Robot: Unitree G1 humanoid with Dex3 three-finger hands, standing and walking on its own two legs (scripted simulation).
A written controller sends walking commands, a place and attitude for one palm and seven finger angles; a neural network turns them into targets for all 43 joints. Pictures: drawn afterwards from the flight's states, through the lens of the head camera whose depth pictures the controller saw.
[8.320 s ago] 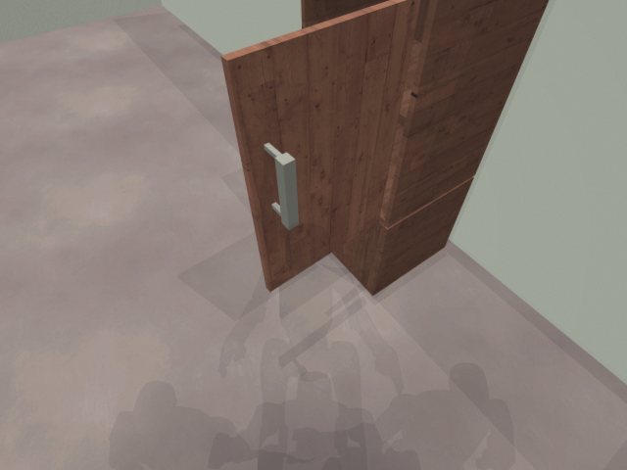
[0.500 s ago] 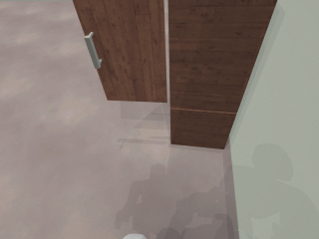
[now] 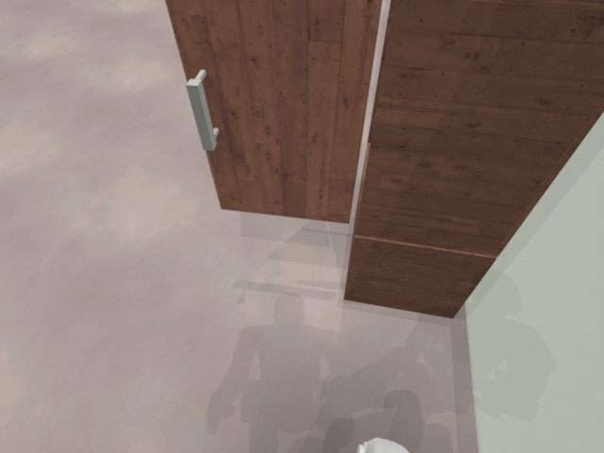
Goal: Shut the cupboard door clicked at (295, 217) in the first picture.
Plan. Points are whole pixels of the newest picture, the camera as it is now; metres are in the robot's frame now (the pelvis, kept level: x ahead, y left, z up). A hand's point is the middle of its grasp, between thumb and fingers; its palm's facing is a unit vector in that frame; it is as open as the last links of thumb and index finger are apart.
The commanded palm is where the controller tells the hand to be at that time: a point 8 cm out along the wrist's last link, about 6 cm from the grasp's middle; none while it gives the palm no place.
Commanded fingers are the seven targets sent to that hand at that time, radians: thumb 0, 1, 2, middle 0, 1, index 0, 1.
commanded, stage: take the last steps up to it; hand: left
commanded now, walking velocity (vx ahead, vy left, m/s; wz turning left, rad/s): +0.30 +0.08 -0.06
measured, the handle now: (205, 111) +0.75 +0.28 +0.02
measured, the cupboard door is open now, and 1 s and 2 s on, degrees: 92 92 92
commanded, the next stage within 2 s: come to a stop and stand still in 0.44 s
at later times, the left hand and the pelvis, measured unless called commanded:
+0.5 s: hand (193, 426) +0.17 +0.19 -0.15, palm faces +0.08 -0.97 -0.21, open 7.2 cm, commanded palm none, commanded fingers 0.00 0.90 0.90 -0.20 -0.30 -0.20 -0.30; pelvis +0.19 +0.01 +0.02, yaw +0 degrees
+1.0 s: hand (177, 341) +0.31 +0.26 -0.17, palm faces -0.01 -0.97 -0.24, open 7.4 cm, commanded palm none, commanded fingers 0.00 0.90 0.90 -0.20 -0.30 -0.20 -0.30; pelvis +0.23 +0.06 +0.00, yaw -4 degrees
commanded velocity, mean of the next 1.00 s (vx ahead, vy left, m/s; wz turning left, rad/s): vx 0.03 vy -0.02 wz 0.00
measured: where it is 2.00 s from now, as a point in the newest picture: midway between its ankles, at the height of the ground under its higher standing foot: outside the picture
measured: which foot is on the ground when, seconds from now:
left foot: down 0.00-0.18, up 0.20-0.60, down 0.62-1.00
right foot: up 0.00-0.14, down 0.16-0.62, up 0.64-1.00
